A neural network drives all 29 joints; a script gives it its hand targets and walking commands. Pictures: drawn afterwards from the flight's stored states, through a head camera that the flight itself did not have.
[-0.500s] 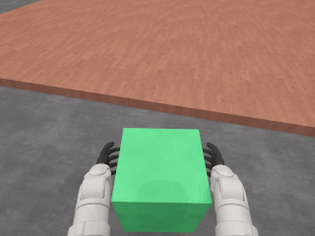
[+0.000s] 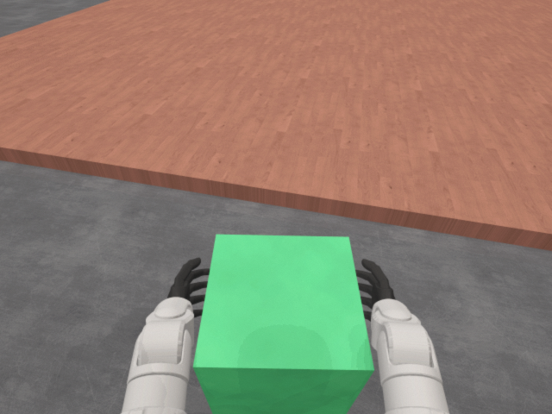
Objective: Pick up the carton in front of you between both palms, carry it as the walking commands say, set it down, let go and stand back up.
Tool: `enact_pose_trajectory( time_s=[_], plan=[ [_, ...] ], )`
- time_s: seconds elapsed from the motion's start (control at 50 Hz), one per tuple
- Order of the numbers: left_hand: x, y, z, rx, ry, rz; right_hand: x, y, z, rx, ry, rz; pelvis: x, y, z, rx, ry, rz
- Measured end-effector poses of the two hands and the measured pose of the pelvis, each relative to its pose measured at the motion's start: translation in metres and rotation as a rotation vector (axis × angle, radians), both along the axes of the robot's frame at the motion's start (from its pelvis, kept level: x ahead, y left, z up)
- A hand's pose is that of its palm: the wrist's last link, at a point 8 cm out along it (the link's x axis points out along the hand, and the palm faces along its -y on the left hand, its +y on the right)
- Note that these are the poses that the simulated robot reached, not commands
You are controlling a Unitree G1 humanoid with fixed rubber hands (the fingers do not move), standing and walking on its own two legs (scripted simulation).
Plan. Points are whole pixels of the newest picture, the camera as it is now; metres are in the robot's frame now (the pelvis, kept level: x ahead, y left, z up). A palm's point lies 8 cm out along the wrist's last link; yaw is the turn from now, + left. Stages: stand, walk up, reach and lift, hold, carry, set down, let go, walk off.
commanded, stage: reach and lift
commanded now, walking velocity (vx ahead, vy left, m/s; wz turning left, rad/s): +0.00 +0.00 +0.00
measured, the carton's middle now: (280, 332) +0.29 +0.00 -0.04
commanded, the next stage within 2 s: hold in 0.12 s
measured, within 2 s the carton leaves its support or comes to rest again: neither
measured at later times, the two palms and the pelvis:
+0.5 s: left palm (177, 310) +0.27 +0.15 +0.05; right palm (388, 313) +0.27 -0.15 +0.05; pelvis -0.01 +0.00 +0.00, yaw +0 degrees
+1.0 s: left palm (188, 240) +0.36 +0.15 +0.09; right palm (383, 242) +0.37 -0.15 +0.10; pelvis +0.10 +0.00 -0.01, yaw -1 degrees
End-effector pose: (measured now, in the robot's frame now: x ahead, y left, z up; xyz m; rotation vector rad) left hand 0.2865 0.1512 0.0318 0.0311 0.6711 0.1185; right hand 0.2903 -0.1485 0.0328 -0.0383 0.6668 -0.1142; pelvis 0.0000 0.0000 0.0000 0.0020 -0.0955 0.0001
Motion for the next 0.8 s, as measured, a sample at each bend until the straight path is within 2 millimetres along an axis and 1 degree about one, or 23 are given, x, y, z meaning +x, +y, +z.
enact_pose_trajectory(
  time_s=[0.16, 0.3, 0.44, 0.54, 0.62, 0.68, 0.72, 0.8],
  plan=[
    [-0.003, -0.001, 0.004, -0.001, -0.007, 0.002, -0.002, -0.001, 0.005, 0.001, -0.007, 0.0, -0.001, -0.001, 0.0, 0.0, -0.01, 0.002],
    [-0.009, -0.002, 0.018, 0.0, -0.033, -0.002, -0.01, -0.002, 0.018, 0.003, -0.033, -0.006, -0.002, -0.001, 0.001, 0.0, -0.029, 0.005],
    [-0.014, -0.002, 0.015, -0.01, -0.009, 0.0, -0.016, -0.002, 0.015, 0.01, -0.008, -0.014, -0.01, 0.0, 0.0, -0.001, -0.047, 0.002],
    [-0.015, -0.001, 0.015, -0.017, -0.012, 0.005, -0.017, -0.001, 0.015, 0.017, -0.013, -0.019, -0.014, 0.0, -0.002, -0.001, -0.036, -0.001],
    [-0.009, -0.002, 0.021, -0.017, -0.026, 0.006, -0.011, -0.002, 0.022, 0.018, -0.027, -0.023, -0.01, 0.0, -0.002, 0.001, 0.034, -0.015],
    [0.002, -0.007, 0.03, -0.021, -0.059, 0.003, -0.003, -0.007, 0.029, 0.028, -0.059, -0.036, -0.004, -0.003, -0.006, 0.002, 0.075, -0.039],
    [0.01, -0.014, 0.037, -0.027, -0.081, 0.001, 0.003, -0.014, 0.035, 0.039, -0.082, -0.05, 0.003, -0.008, -0.008, -0.006, 0.091, -0.039],
    [0.027, -0.028, 0.052, -0.04, -0.111, 0.0, 0.016, -0.027, 0.049, 0.054, -0.112, -0.068, 0.024, -0.017, -0.008, 0.001, 0.131, -0.009]
  ],
)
